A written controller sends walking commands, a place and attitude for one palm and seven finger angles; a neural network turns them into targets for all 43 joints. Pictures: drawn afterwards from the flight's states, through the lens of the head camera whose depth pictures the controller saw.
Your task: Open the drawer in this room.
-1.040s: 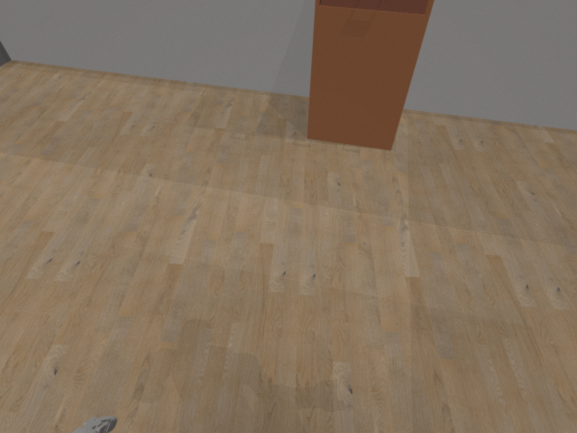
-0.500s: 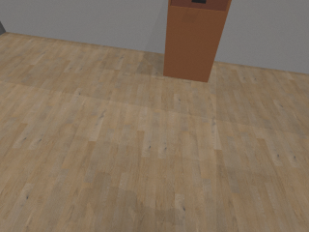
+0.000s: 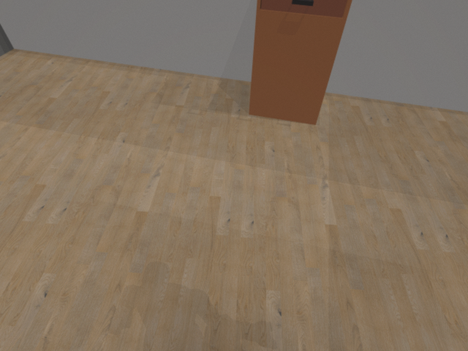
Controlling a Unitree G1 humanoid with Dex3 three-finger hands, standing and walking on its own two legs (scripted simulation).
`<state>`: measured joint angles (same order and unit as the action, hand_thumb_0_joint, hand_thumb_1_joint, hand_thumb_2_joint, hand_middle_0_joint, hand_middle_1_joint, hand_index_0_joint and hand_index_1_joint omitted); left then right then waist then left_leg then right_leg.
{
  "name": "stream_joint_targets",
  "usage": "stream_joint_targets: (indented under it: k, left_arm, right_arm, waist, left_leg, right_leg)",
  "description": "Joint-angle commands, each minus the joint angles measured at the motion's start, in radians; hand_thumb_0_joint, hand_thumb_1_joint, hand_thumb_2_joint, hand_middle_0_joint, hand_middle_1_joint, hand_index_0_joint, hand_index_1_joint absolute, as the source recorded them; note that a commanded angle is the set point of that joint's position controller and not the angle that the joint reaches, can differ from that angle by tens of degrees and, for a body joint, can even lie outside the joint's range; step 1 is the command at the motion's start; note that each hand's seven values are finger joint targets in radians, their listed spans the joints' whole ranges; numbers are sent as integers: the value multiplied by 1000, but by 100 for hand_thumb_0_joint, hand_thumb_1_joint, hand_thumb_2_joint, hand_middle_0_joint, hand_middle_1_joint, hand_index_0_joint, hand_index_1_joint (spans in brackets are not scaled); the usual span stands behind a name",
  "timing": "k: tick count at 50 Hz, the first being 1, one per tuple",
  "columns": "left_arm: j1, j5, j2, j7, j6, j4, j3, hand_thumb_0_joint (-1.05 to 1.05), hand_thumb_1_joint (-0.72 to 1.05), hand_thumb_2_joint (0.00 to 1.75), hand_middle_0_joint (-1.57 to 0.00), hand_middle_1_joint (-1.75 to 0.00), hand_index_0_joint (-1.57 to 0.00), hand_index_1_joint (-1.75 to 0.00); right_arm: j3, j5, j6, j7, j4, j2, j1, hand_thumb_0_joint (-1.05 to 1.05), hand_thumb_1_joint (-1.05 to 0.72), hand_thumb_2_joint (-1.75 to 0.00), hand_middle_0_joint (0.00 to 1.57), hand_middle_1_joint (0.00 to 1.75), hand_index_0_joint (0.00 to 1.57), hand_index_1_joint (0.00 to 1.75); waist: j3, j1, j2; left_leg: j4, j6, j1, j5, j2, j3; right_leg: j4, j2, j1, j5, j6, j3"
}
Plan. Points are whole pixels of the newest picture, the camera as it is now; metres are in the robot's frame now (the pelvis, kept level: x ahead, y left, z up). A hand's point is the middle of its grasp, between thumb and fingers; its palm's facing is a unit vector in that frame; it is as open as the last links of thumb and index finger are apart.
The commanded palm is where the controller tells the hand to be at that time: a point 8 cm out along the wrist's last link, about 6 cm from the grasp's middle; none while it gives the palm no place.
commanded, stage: stand and wait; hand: left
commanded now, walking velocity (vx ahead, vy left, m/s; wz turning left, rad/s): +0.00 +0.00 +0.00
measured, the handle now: (302, 1) +1.74 -0.28 +0.01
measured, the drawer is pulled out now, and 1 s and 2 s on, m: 0.00 0.00 0.00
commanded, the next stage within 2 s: turn or walk to find it in 0.28 s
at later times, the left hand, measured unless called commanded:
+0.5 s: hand out of the picture +0.02 +0.22 -0.18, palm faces +0.04 -0.96 -0.27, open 7.3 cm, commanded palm none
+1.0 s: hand out of the picture +0.02 +0.23 -0.17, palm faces +0.04 -0.96 -0.28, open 7.3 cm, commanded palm none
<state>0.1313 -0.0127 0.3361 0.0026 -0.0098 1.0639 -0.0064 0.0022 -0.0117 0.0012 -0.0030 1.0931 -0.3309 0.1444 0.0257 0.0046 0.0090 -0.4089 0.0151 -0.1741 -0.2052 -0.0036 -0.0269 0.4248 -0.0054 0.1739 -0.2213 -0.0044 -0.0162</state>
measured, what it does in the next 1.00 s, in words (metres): stands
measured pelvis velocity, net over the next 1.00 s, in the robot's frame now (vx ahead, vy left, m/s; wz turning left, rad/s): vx -0.01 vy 0.00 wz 0.04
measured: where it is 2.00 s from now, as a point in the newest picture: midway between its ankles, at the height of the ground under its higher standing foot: outside the picture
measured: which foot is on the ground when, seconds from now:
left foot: down 0.00-1.00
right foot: down 0.00-1.00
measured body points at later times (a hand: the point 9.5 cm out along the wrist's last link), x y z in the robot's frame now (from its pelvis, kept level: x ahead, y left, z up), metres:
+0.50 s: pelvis -0.01 +0.00 -0.01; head +0.01 +0.01 +0.44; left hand +0.02 +0.27 -0.16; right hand +0.06 -0.25 -0.15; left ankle +0.01 +0.13 -0.74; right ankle +0.01 -0.11 -0.74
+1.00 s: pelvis -0.01 +0.00 +0.00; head +0.00 +0.01 +0.45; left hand +0.02 +0.28 -0.15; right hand +0.06 -0.26 -0.14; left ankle +0.01 +0.13 -0.74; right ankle +0.01 -0.11 -0.74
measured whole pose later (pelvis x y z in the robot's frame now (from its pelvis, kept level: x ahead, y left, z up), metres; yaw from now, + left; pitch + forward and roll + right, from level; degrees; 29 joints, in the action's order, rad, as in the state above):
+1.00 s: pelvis -0.01 +0.00 +0.00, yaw +2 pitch -2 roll +0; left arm 0.21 -0.02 0.28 0.01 0.00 1.10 0.00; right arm 0.00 -0.01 0.00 0.00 1.10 -0.27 0.18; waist 0.03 -0.02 0.01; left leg -0.42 0.01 -0.19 -0.20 0.01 -0.06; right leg 0.42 -0.02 0.17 -0.22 0.00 -0.05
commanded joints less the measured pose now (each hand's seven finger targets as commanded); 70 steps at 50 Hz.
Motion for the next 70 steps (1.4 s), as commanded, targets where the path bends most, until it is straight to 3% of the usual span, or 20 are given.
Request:
stream_joint_targets:
  k: [1,10,14,18,20,22,26,36,59,70]
  left_arm:
    - [19,2,132,19,5,-67,33,0,90,90,-20,-30,-20,-30]
    - [22,1,143,18,19,-66,33,0,90,90,-20,-30,-20,-30]
    - [25,0,146,17,26,-55,36,0,90,90,-20,-30,-20,-30]
    - [83,0,63,26,4,-47,30,0,90,90,-20,-30,-20,-30]
    - [97,-1,60,28,-1,-55,32,0,90,90,-20,-30,-20,-30]
    - [105,-1,56,28,2,-61,31,0,90,90,-20,-30,-20,-30]
    - [105,-1,53,27,10,-60,30,0,90,90,-20,-30,-20,-30]
    - [109,0,57,26,22,-27,30,0,90,90,-20,-30,-20,-30]
    - [4,0,185,8,33,-35,48,0,90,90,-20,-30,-20,-30]
    - [-31,2,214,5,34,-41,45,0,90,90,-20,-30,-20,-30]
  right_arm:
    - [-24,-2,-7,9,-72,-117,-15,0,-90,-90,20,30,20,30]
    - [-34,3,-20,12,-64,-143,-15,0,-90,-90,20,30,20,30]
    - [-39,4,-24,14,-59,-151,-18,0,-90,-90,20,30,20,30]
    - [-26,2,-4,10,-64,-56,19,0,-90,-90,20,30,20,30]
    - [-25,-1,3,10,-74,-41,35,0,-90,-90,20,30,20,30]
    - [-26,-2,2,10,-78,-34,46,0,-90,-90,20,30,20,30]
    - [-27,0,-5,13,-71,-43,53,0,-90,-90,20,30,20,30]
    - [-31,5,-19,19,-45,-62,42,0,-90,-90,20,30,20,30]
    - [-35,2,-28,12,-53,-183,-26,0,-90,-90,20,30,20,30]
    - [-28,3,-29,10,-55,-212,-52,0,-90,-90,20,30,20,30]
  waist:
    - [-41,-12,4]
    - [-38,-11,-31]
    - [-26,-9,-14]
    - [-17,-14,-14]
    - [-19,-14,8]
    - [-47,-10,20]
    - [-54,-10,-17]
    - [-3,-16,-32]
    - [-16,-17,-14]
    - [-38,-15,-13]
  left_leg:
    - [16,-33,-64,102,-90,-88]
    - [43,-45,-45,86,-99,-115]
    - [50,-46,-34,76,-96,-114]
    - [15,-40,-106,75,-85,-115]
    - [-10,-36,-132,66,-72,-107]
    - [-28,-33,-101,87,-65,-101]
    - [-11,-40,-87,126,-80,-124]
    - [44,-46,-87,81,-83,-134]
    - [95,-41,-32,65,-92,-123]
    - [94,-36,-5,129,-100,-115]
  right_leg:
    - [-50,-134,6,23,-13,104]
    - [-52,-112,16,1,-14,94]
    - [-70,-112,21,-6,-19,100]
    - [-40,-125,13,-25,-4,78]
    - [-39,-141,20,-44,-8,85]
    - [-40,-150,33,-28,-16,92]
    - [-20,-127,28,1,-10,73]
    - [-61,-113,7,-19,-12,67]
    - [-133,-122,-22,-41,-24,105]
    - [-126,-126,-48,44,-24,97]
